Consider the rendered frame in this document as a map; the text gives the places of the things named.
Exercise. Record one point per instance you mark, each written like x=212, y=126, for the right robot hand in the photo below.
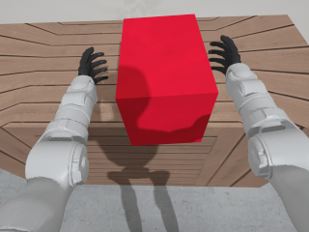
x=231, y=54

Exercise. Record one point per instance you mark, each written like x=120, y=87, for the robot left upper arm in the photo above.
x=54, y=169

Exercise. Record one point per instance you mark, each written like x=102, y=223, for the robot right upper arm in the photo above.
x=282, y=158

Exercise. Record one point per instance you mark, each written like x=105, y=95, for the robot left forearm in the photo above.
x=74, y=114

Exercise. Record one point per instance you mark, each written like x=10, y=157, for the robot right forearm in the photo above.
x=255, y=105

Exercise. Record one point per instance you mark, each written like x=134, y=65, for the pedestal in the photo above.
x=39, y=61

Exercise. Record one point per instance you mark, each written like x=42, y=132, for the left robot hand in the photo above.
x=86, y=67

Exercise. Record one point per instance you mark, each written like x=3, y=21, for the carton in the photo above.
x=165, y=89

